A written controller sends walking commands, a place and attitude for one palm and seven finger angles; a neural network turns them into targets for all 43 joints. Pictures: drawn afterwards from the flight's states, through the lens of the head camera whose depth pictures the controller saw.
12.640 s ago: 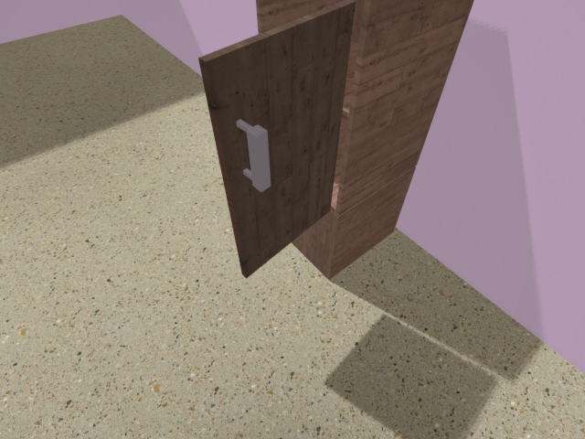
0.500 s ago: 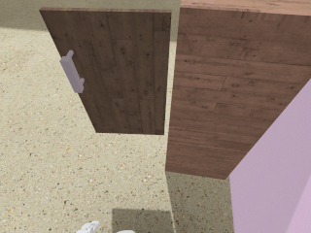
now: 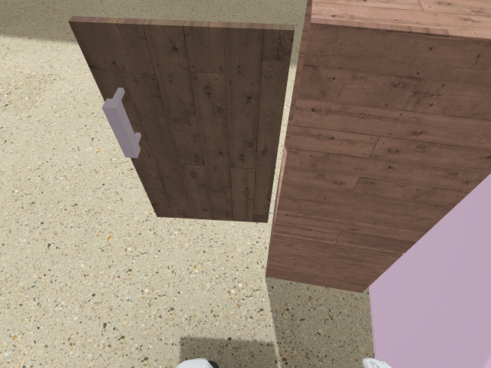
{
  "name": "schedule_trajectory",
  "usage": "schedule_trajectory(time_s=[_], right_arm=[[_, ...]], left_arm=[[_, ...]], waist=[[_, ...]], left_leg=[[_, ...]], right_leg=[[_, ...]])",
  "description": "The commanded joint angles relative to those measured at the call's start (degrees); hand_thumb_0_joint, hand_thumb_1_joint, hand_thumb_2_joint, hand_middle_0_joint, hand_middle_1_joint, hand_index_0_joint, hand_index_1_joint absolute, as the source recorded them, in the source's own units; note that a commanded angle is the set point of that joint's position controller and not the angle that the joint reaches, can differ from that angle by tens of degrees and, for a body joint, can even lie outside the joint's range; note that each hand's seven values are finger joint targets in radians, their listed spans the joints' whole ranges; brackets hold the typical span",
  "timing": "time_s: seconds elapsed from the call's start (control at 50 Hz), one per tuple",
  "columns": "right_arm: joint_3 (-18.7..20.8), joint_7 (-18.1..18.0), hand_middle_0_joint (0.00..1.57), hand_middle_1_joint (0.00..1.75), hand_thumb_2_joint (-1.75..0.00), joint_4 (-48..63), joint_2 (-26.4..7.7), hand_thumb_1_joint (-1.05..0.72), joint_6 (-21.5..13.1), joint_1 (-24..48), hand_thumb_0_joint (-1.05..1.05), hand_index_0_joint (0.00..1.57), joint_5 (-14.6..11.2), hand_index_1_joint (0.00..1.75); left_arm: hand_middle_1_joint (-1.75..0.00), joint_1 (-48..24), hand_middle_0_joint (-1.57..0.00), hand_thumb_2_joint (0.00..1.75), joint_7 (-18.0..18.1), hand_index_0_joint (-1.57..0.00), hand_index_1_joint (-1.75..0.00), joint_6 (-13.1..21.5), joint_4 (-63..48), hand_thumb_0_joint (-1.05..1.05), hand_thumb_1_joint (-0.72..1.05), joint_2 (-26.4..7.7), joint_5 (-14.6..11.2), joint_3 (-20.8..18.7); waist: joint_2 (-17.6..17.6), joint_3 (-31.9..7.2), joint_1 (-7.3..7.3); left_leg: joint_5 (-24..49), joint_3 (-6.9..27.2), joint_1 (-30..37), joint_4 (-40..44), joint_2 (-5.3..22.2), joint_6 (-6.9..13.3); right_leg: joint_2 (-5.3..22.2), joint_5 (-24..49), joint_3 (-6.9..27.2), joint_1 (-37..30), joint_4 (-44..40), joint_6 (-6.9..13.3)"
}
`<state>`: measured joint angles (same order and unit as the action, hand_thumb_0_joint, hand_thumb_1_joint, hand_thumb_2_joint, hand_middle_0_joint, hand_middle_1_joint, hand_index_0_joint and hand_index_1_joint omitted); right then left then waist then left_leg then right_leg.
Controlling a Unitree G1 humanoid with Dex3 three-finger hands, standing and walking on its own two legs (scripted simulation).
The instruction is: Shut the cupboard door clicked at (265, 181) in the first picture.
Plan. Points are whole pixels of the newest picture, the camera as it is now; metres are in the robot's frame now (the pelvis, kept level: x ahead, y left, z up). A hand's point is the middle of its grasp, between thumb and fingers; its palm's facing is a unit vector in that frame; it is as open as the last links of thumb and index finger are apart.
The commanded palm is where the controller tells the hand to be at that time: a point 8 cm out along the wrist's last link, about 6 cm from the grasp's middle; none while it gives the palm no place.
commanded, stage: come to a stop and stand still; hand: left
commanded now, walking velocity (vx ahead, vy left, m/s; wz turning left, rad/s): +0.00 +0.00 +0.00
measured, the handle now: (126, 123) +0.52 +0.28 +0.07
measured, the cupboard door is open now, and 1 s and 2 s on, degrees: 96 96 96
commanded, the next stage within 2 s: look again from close up in 0.38 s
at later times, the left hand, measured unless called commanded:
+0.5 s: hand out of the picture +0.03 +0.16 -0.17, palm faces +0.01 -0.98 -0.21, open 7.3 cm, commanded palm none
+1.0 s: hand out of the picture +0.01 +0.24 -0.16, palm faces +0.01 -0.96 -0.29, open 7.4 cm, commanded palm none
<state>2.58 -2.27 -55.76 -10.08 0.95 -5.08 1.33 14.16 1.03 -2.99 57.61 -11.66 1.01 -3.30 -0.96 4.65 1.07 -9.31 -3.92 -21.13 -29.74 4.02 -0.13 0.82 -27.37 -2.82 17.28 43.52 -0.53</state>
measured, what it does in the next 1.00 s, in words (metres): steps on the spot: right foot, then left foot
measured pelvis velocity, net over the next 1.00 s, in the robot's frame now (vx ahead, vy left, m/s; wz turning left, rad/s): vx -0.04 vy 0.01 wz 0.01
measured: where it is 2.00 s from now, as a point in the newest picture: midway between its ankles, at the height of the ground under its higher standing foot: outside the picture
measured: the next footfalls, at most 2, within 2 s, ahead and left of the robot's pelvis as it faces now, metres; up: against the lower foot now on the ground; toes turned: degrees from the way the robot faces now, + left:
right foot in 0.04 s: +0.01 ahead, -0.13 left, +0.00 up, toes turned -2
left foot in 0.24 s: +0.04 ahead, +0.10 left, +0.00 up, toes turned +3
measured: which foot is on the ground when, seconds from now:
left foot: down 0.00-0.04, up 0.06-0.22, down 0.24-1.00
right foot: up 0.00-0.02, down 0.04-1.00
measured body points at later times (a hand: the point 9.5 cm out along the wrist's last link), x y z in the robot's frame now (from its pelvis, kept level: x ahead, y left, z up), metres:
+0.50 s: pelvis +0.00 -0.02 +0.01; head +0.02 -0.02 +0.46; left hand +0.03 +0.21 -0.15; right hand -0.01 -0.24 -0.15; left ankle +0.00 +0.10 -0.73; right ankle -0.03 -0.13 -0.73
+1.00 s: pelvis -0.04 +0.01 +0.01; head -0.05 +0.02 +0.46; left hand +0.01 +0.29 -0.14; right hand +0.06 -0.26 -0.12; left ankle +0.00 +0.10 -0.73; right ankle -0.03 -0.13 -0.73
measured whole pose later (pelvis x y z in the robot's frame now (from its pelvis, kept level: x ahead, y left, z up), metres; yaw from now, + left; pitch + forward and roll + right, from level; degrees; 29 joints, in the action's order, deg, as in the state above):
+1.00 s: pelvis -0.04 +0.01 +0.01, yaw +1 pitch -3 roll -1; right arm 0.9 -0.2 -56.9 -15.9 -0.1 -9.9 0.8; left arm 13.8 1.1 -0.1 57.1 -16.1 1.5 0.2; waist 0.0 0.9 0.5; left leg -11.8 -3.1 -12.8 -27.3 -0.8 2.6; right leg 2.7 -13.4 -2.1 9.5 25.8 -1.9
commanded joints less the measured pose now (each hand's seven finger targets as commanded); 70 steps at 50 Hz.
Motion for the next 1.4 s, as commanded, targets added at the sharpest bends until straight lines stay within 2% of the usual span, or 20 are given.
schedule_trajectory(time_s=[0.0,0.02,0.04,0.08,0.16,0.18,0.22,0.3,0.42,0.44,0.48,0.52,0.54,0.64,0.82,1.02,1.18,1.28,1.34,1.38], right_arm=[[2.6,0.3,0.20,0.30,-0.90,1.9,-8.6,-0.90,0.7,-5.1,0.00,0.20,-1.0,0.30],[1.9,1.0,0.20,0.30,-0.90,2.6,-5.3,-0.90,1.1,-4.5,0.00,0.20,-1.1,0.30],[1.5,1.7,0.20,0.30,-0.90,3.2,-4.6,-0.90,1.4,-2.9,0.00,0.20,-0.7,0.30],[1.5,1.4,0.20,0.30,-0.90,1.7,-4.8,-0.90,1.6,-2.2,0.00,0.20,-0.5,0.30],[0.6,1.2,0.20,0.30,-0.90,-2.4,-3.0,-0.90,0.7,-6.9,0.00,0.20,-1.0,0.30],[0.4,1.1,0.20,0.30,-0.90,-3.4,-2.8,-0.90,0.1,-8.0,0.00,0.20,-0.9,0.30],[0.1,0.5,0.20,0.30,-0.90,-4.9,-5.6,-0.90,-1.3,-9.3,0.00,0.20,-0.6,0.30],[-0.4,0.0,0.20,0.30,-0.90,-7.1,-5.4,-0.90,-1.5,-9.5,0.00,0.20,-0.7,0.30],[-0.7,0.1,0.20,0.30,-0.90,-8.5,-3.9,-0.90,-1.3,-11.7,0.00,0.20,-0.6,0.30],[-0.5,0.5,0.20,0.30,-0.90,-1.6,-9.4,-0.90,-2.5,-11.5,0.00,0.20,-0.1,0.30],[1.3,-0.1,0.20,0.30,-0.90,0.3,-8.9,-0.90,-3.5,-11.7,0.00,0.20,0.0,0.30],[0.7,-0.2,0.20,0.30,-0.90,0.7,-5.5,-0.90,-3.0,-13.8,0.00,0.20,-0.1,0.30],[0.5,0.2,0.20,0.30,-0.90,1.2,-6.0,-0.90,-2.9,-13.4,0.00,0.20,0.0,0.30],[0.7,0.3,0.20,0.30,-0.90,1.7,-8.6,-0.90,-2.7,-10.8,0.00,0.20,-0.4,0.30],[0.4,1.4,0.20,0.30,-0.90,2.7,-13.8,-0.90,-2.1,-5.0,0.00,0.20,-0.5,0.30],[0.3,1.9,0.20,0.30,-0.90,1.7,-16.8,-0.90,-2.2,-3.7,0.00,0.20,-0.5,0.30],[-1.2,2.1,0.20,0.30,-0.90,-1.6,-11.8,-0.90,-0.4,-7.9,0.00,0.20,-0.2,0.30],[-1.8,2.1,0.20,0.30,-0.90,-1.9,-8.8,-0.90,-0.8,-11.1,0.00,0.20,-0.4,0.30],[-1.3,2.1,0.20,0.30,-0.90,-2.5,-8.2,-0.90,-0.8,-14.3,0.00,0.20,-0.5,0.30],[-1.0,1.9,0.20,0.30,-0.90,-3.0,-8.5,-0.90,-1.1,-17.2,0.00,0.20,-0.4,0.30]], left_arm=[[-0.30,8.7,-0.20,0.90,0.2,-0.20,-0.30,1.6,-2.0,0.00,0.90,-6.1,0.6,-0.9],[-0.30,4.7,-0.20,0.90,0.3,-0.20,-0.30,1.8,-3.0,0.00,0.90,-9.7,0.8,-1.1],[-0.30,1.8,-0.20,0.90,0.2,-0.20,-0.30,1.9,-4.2,0.00,0.90,-10.5,0.6,-0.7],[-0.30,-0.8,-0.20,0.90,0.6,-0.20,-0.30,3.1,-3.0,0.00,0.90,-7.9,0.4,-0.1],[-0.30,-0.6,-0.20,0.90,0.8,-0.20,-0.30,3.9,-0.8,0.00,0.90,-6.7,0.0,0.5],[-0.30,0.0,-0.20,0.90,0.8,-0.20,-0.30,4.1,0.1,0.00,0.90,-6.5,-0.3,0.6],[-0.30,2.0,-0.20,0.90,0.7,-0.20,-0.30,4.2,0.9,0.00,0.90,-4.5,-1.0,1.2],[-0.30,1.1,-0.20,0.90,0.6,-0.20,-0.30,3.3,2.9,0.00,0.90,-4.2,-1.0,1.4],[-0.30,1.1,-0.20,0.90,0.5,-0.20,-0.30,3.6,4.3,0.00,0.90,-3.5,-0.9,1.7],[-0.30,1.6,-0.20,0.90,1.2,-0.20,-0.30,4.6,-1.1,0.00,0.90,-12.8,0.4,2.2],[-0.30,2.8,-0.20,0.90,1.4,-0.20,-0.30,5.3,-2.1,0.00,0.90,-10.5,0.2,0.3],[-0.30,3.7,-0.20,0.90,1.6,-0.20,-0.30,5.0,-2.7,0.00,0.90,-7.4,0.2,0.8],[-0.30,3.5,-0.20,0.90,1.6,-0.20,-0.30,5.3,-2.9,0.00,0.90,-8.1,0.1,1.1],[-0.30,3.5,-0.20,0.90,1.6,-0.20,-0.30,4.8,-4.3,0.00,0.90,-9.3,0.0,1.2],[-0.30,-0.1,-0.20,0.90,0.9,-0.20,-0.30,4.0,-4.7,0.00,0.90,-12.1,0.1,1.6],[-0.30,-0.2,-0.20,0.90,0.3,-0.20,-0.30,3.9,-2.8,0.00,0.90,-13.8,0.3,1.8],[-0.30,5.3,-0.20,0.90,0.5,-0.20,-0.30,2.6,0.5,0.00,0.90,-9.5,0.6,2.9],[-0.30,7.9,-0.20,0.90,0.7,-0.20,-0.30,3.2,0.9,0.00,0.90,-10.7,0.1,1.9],[-0.30,7.1,-0.20,0.90,0.8,-0.20,-0.30,2.8,0.3,0.00,0.90,-10.3,0.2,1.3],[-0.30,7.0,-0.20,0.90,0.8,-0.20,-0.30,2.6,-0.1,0.00,0.90,-7.6,0.3,1.5]], waist=[[3.9,-7.5,-0.26],[14.7,-3.4,-1.26],[10.3,-2.2,-0.57],[15.0,-0.8,-1.13],[8.7,-3.6,-2.03],[7.7,-4.9,-2.04],[0.0,-7.7,-0.81],[-5.4,-4.9,-0.40],[0.1,-2.6,-0.71],[-5.4,1.6,-1.77],[0.1,-10.7,-1.36],[9.3,-11.6,-1.58],[9.3,-9.8,-1.57],[1.4,-4.0,-0.91],[0.2,-0.1,-1.16],[0.0,-1.9,-0.96],[0.3,0.2,-0.69],[7.4,-0.3,-0.89],[5.4,3.2,-1.96],[0.6,4.5,-2.74]], left_leg=[[-5.0,5.9,-0.6,0.3,4.3,2.1],[-14.7,0.4,-3.0,-4.8,-2.1,-1.5],[-17.5,2.1,1.6,-10.3,-2.9,-1.4],[-16.3,4.0,-0.8,-15.5,-2.3,-0.9],[-10.6,1.8,4.6,-4.3,-2.7,-1.9],[-4.5,2.2,7.9,2.5,-2.5,-1.8],[15.9,7.5,14.2,5.8,3.8,0.4],[11.0,7.6,9.8,8.3,3.7,0.5],[2.7,6.2,9.9,10.3,2.2,-0.3],[7.8,8.0,9.2,9.0,0.2,-0.1],[7.7,6.2,9.5,0.4,0.6,1.3],[0.9,4.6,6.4,-0.6,-0.8,0.8],[0.2,4.1,5.8,0.1,-1.1,1.1],[12.4,5.8,8.6,1.4,1.4,2.1],[-4.3,8.9,5.9,9.0,2.0,2.4],[-12.4,11.1,5.3,14.2,2.8,2.3],[-22.2,9.5,3.3,13.8,1.3,1.5],[-13.3,2.9,2.8,2.8,-2.8,0.8],[-16.1,3.0,4.5,2.7,-2.4,1.1],[-20.2,7.5,6.2,8.3,0.5,2.5]], right_leg=[[6.5,11.6,8.6,-9.9,-26.1,2.6],[15.5,6.3,16.5,-3.5,-31.0,7.3],[18.1,3.1,16.2,3.7,-33.0,9.7],[15.2,19.5,14.6,1.4,-28.9,10.2],[11.7,36.8,8.0,-6.3,-21.4,8.6],[10.8,38.1,7.6,-7.5,-19.1,7.0],[6.4,31.2,4.9,-6.5,-17.8,2.5],[5.1,22.6,3.9,-10.3,-20.8,1.8],[5.6,18.4,5.2,-9.4,-25.1,2.4],[4.1,19.7,6.6,-8.9,-22.8,3.1],[7.8,35.4,8.0,-11.8,-18.7,4.2],[9.1,36.6,8.1,-13.2,-19.3,4.6],[9.5,40.1,8.4,-13.1,-18.5,5.0],[6.1,33.2,5.5,-7.1,-17.4,3.4],[5.0,11.9,5.7,-3.9,-22.1,2.2],[5.4,10.9,4.6,-5.7,-23.0,1.7],[5.7,-1.2,5.0,-3.3,-24.6,1.2],[11.2,-3.4,12.0,-4.4,-28.0,4.9],[10.4,-8.0,9.9,1.4,-25.7,4.9],[6.8,-5.9,5.6,4.7,-18.8,3.6]])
